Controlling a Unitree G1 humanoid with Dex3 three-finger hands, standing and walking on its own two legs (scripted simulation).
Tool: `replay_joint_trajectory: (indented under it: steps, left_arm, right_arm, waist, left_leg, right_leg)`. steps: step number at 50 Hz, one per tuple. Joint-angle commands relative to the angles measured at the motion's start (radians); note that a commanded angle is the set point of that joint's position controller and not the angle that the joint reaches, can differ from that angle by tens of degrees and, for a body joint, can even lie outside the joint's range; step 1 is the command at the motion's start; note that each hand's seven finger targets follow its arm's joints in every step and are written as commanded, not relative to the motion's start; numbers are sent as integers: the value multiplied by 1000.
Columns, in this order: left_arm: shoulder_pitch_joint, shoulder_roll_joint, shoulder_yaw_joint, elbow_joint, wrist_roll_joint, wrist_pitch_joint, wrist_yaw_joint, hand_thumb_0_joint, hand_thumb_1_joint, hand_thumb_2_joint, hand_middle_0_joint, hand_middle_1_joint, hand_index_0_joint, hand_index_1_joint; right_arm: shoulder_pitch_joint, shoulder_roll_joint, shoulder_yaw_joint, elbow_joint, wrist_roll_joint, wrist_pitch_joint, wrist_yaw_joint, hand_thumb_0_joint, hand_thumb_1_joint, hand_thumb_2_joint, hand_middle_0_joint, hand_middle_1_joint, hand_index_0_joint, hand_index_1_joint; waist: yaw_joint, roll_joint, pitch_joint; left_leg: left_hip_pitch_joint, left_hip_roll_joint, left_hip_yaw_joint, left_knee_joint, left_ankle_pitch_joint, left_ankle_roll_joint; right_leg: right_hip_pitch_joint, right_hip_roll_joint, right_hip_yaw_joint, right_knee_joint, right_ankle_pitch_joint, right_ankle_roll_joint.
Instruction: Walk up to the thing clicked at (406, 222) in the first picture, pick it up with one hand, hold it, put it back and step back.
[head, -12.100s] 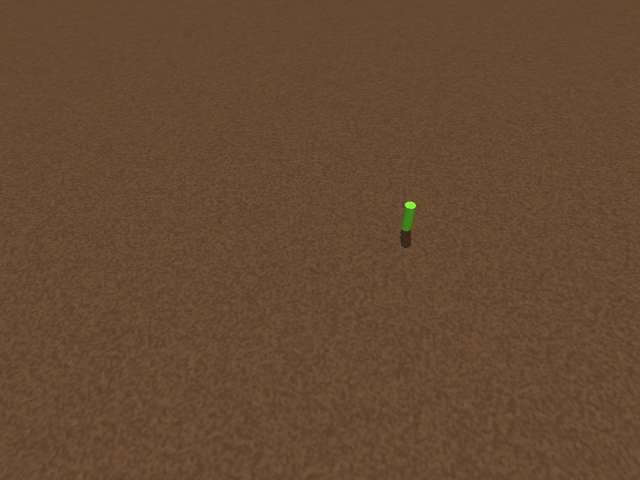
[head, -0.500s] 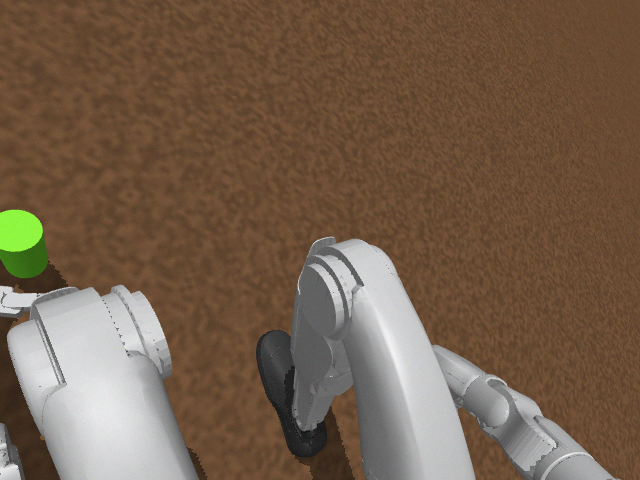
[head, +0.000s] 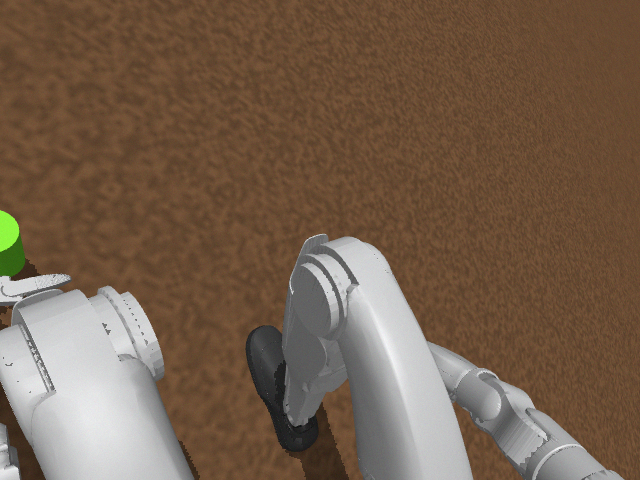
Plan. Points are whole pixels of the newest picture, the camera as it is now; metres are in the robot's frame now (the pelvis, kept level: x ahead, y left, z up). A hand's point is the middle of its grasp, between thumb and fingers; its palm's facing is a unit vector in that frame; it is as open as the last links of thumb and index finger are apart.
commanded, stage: close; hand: left
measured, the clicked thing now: out of the picture +0.41 +0.24 -0.21
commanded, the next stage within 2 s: settle in 0.58 s
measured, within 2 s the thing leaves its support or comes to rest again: leaves its support in 0.90 s
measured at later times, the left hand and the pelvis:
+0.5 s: hand (6, 242) +0.40 +0.23 -0.18, palm faces +0.17 -0.99 -0.01, open 6.8 cm; pelvis +0.00 +0.00 +0.00, yaw -1 degrees
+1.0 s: hand (4, 230) +0.41 +0.23 -0.17, palm faces +0.16 -0.99 -0.01, open 5.9 cm; pelvis +0.00 +0.00 +0.01, yaw +0 degrees
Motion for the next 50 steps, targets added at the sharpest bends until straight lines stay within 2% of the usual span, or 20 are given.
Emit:
replay_joint_trajectory:
  steps: [1, 8, 9, 11, 15, 16, 17, 18, 21, 23, 25, 27, 33, 34, 36, 37, 38, 43, 44, 50]
  left_arm:
    - [-189, 106, -12, -122, 0, -69, 10, 0, 246, 518, -463, -439, -438, -453]
    - [-181, 105, -18, -122, 6, -68, 23, 0, 481, 666, -611, -570, -577, -589]
    - [-184, 114, -15, -128, 6, -69, 27, 0, 491, 676, -625, -587, -591, -607]
    - [-189, 97, -32, -129, 9, -67, 31, 0, 539, 728, -674, -640, -640, -659]
    - [-208, 108, -28, -139, 8, -69, 44, 0, 674, 808, -779, -727, -743, -747]
    - [-211, 85, -41, -143, 9, -69, 44, 0, 718, 821, -807, -744, -770, -762]
    - [-209, 113, -35, -146, 15, -70, 50, 0, 720, 849, -848, -787, -813, -804]
    - [-220, 115, -30, -145, 16, -70, 54, 0, 741, 887, -883, -826, -849, -843]
    - [-214, 99, -36, -146, 19, -67, 62, 0, 702, 984, -991, -962, -962, -979]
    - [-244, 88, -52, -139, 26, -70, 63, 0, 716, 1011, -1043, -1008, -1015, -1024]
    - [-236, 106, -54, -143, 36, -65, 66, 0, 726, 1073, -1100, -1070, -1069, -1090]
    - [-236, 91, -58, -137, 30, -66, 69, 0, 742, 1108, -1150, -1119, -1123, -1136]
    - [-260, 108, -46, -127, 27, -61, 82, 0, 762, 1231, -1305, -1276, -1277, -1297]
    - [-262, 79, -67, -122, 30, -59, 79, 0, 763, 1292, -1306, -1312, -1274, -1339]
    - [-263, 106, -56, -119, 36, -58, 81, 0, 757, 1277, -1247, -1283, -1207, -1320]
    - [-254, 110, -56, -119, 37, -55, 79, 0, 702, 1295, -1272, -1312, -1230, -1353]
    - [-269, 88, -70, -124, 35, -56, 74, 0, 693, 1309, -1300, -1343, -1263, -1380]
    - [-237, 98, -57, -171, 28, -45, 70, 0, 635, 1281, -1311, -1348, -1280, -1380]
    - [-245, 116, -50, -200, 28, -45, 72, 0, 609, 1287, -1318, -1358, -1284, -1393]
    - [-224, 99, -50, -317, 28, 3, 68, 0, 600, 1308, -1329, -1373, -1293, -1412]
  right_arm:
    - [19, -359, -124, -6, -5, 6, -23, 0, -857, -895, 200, 299, 199, 299]
    - [15, -359, -123, -7, -5, 9, -18, 0, -852, -894, 200, 299, 199, 299]
    - [14, -357, -121, -11, -5, 9, -16, 0, -850, -894, 200, 299, 199, 299]
    - [10, -358, -125, -12, -4, 9, -14, 0, -852, -894, 200, 299, 199, 299]
    - [15, -357, -122, -7, -7, 7, -12, 0, -853, -894, 200, 299, 199, 299]
    - [8, -359, -124, -12, -5, 6, -11, 0, -852, -894, 200, 299, 199, 299]
    - [10, -354, -122, -4, -6, 6, -12, 0, -850, -893, 200, 299, 199, 299]
    - [13, -355, -121, -6, -7, 7, -11, 0, -852, -893, 200, 299, 199, 299]
    - [18, -356, -122, -11, -8, 9, -6, 0, -854, -893, 200, 299, 199, 299]
    - [10, -360, -122, -14, -8, 11, -5, 0, -862, -894, 200, 299, 199, 299]
    - [11, -359, -125, -4, -8, 12, -5, 0, -859, -894, 200, 299, 199, 299]
    - [13, -356, -122, -3, -9, 10, -2, 0, -862, -894, 200, 299, 199, 299]
    - [19, -353, -117, -3, -10, 8, -1, 0, -861, -894, 200, 299, 199, 299]
    - [9, -352, -116, -13, -8, 8, 0, 0, -864, -897, 200, 299, 199, 299]
    - [18, -353, -115, -1, -10, 10, -1, 0, -877, -903, 200, 299, 199, 299]
    - [14, -353, -118, -2, -7, 10, -2, 0, -880, -904, 200, 299, 199, 299]
    - [12, -358, -120, -9, -6, 11, -1, 0, -879, -903, 200, 299, 199, 299]
    - [26, -356, -129, -7, -1, 14, 2, 0, -875, -901, 200, 299, 199, 299]
    - [26, -350, -127, -5, 0, 14, 3, 0, -876, -901, 200, 299, 199, 299]
    - [49, -335, -164, -6, 21, 19, 4, 0, -874, -901, 200, 299, 199, 299]
  waist:
    - [-122, 515, -555]
    - [-116, 528, -558]
    - [-106, 533, -555]
    - [-117, 530, -542]
    - [-121, 525, -560]
    - [-126, 518, -550]
    - [-114, 535, -539]
    - [-121, 526, -542]
    - [-121, 530, -564]
    - [-137, 544, -539]
    - [-129, 546, -520]
    - [-134, 539, -529]
    - [-137, 534, -551]
    - [-143, 520, -541]
    - [-141, 538, -536]
    - [-133, 531, -530]
    - [-146, 528, -528]
    - [-118, 580, -566]
    - [-112, 578, -578]
    - [-82, 602, -631]
  left_leg:
    - [371, 37, 137, -315, 89, 1]
    - [387, 39, 129, -328, 100, -5]
    - [380, 39, 131, -331, 89, -4]
    - [376, 38, 132, -333, 73, -2]
    - [371, 37, 137, -315, 81, 2]
    - [370, 37, 132, -318, 82, 0]
    - [361, 36, 137, -324, 71, 1]
    - [360, 36, 135, -321, 64, 3]
    - [390, 39, 125, -332, 94, -4]
    - [396, 41, 116, -342, 82, -7]
    - [383, 40, 122, -341, 63, -4]
    - [382, 37, 123, -336, 75, -3]
    - [385, 38, 127, -333, 68, 0]
    - [384, 38, 122, -336, 71, -1]
    - [382, 38, 122, -338, 77, -1]
    - [381, 39, 125, -338, 75, 0]
    - [384, 38, 121, -340, 71, -1]
    - [421, 39, 122, -351, 124, -9]
    - [411, 40, 127, -349, 109, -6]
    - [415, 37, 152, -365, 95, -3]
  right_leg:
    - [245, 40, -131, -186, 188, -76]
    - [245, 41, -137, -183, 190, -80]
    - [242, 42, -137, -183, 179, -83]
    - [234, 41, -135, -188, 170, -83]
    - [253, 45, -131, -197, 184, -79]
    - [241, 43, -134, -195, 185, -79]
    - [239, 43, -133, -195, 175, -82]
    - [238, 43, -134, -199, 169, -81]
    - [245, 45, -139, -192, 187, -82]
    - [226, 42, -145, -190, 180, -81]
    - [213, 41, -137, -192, 164, -83]
    - [228, 43, -137, -193, 177, -81]
    - [240, 47, -135, -207, 171, -82]
    - [232, 45, -140, -207, 172, -81]
    - [231, 46, -138, -208, 179, -82]
    - [228, 45, -136, -209, 176, -82]
    - [225, 43, -140, -207, 173, -80]
    - [245, 39, -135, -193, 209, -84]
    - [242, 41, -131, -199, 200, -86]
    - [243, 35, -109, -208, 190, -90]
